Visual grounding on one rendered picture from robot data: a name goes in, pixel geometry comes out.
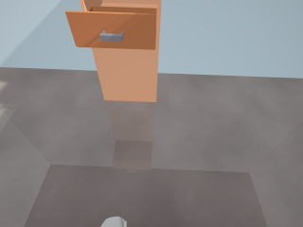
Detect drawer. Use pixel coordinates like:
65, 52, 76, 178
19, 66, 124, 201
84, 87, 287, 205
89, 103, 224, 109
65, 6, 157, 50

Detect handle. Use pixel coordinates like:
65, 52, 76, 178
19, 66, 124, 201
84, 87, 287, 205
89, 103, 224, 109
99, 30, 124, 42

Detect cabinet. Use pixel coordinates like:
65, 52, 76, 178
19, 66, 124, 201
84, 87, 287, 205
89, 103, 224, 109
80, 0, 162, 102

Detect left robot thigh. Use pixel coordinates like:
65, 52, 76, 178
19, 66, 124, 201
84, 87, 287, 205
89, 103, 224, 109
100, 217, 127, 227

